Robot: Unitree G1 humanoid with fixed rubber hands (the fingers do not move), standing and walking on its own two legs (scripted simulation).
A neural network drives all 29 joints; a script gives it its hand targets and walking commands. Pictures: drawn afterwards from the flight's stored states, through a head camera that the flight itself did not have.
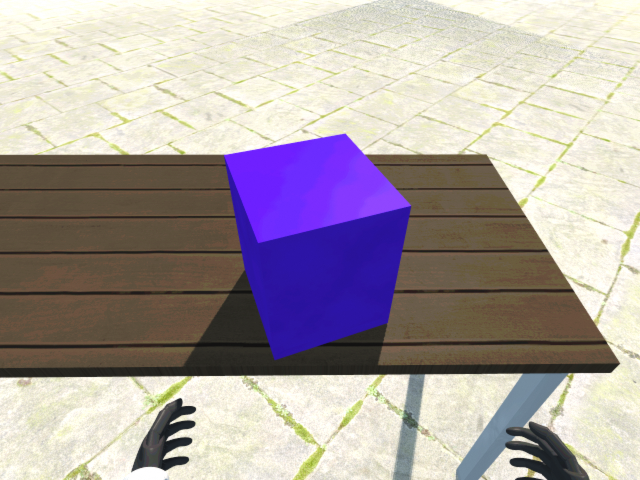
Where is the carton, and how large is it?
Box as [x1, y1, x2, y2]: [224, 134, 410, 359]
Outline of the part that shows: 345,134 224,155 244,266 274,359 387,322 410,205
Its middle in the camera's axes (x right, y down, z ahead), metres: -0.02 +0.00 +0.63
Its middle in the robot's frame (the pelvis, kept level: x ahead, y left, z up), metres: +0.48 +0.04 +0.05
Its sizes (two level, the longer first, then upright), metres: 0.210 0.200 0.250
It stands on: a table, 0.71 m high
